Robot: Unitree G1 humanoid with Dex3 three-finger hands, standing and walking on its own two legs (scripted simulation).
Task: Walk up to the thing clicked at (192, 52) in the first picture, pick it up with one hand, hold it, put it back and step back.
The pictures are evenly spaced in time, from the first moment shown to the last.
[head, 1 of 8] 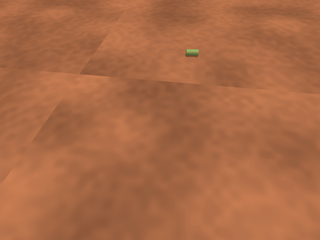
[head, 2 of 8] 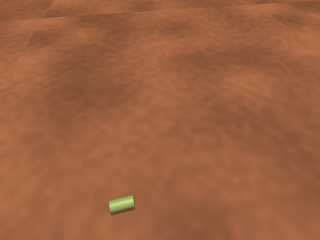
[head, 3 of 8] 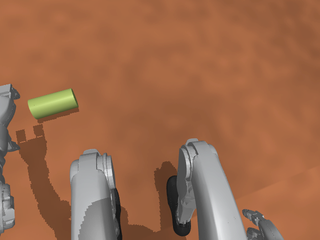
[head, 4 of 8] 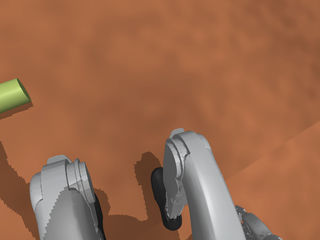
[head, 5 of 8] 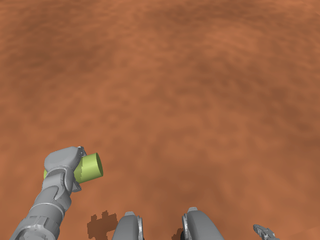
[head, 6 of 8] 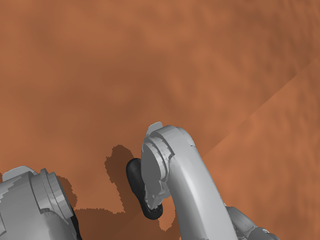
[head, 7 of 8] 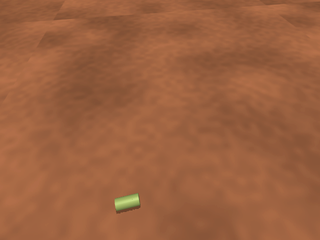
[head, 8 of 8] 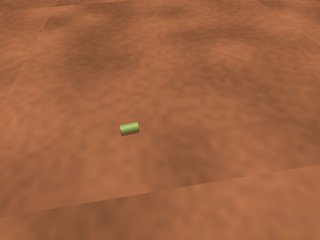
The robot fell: no
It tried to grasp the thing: yes
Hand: left
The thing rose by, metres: 0.68
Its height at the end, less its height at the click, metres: +0.00
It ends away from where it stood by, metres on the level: 0.00
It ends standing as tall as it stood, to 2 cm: yes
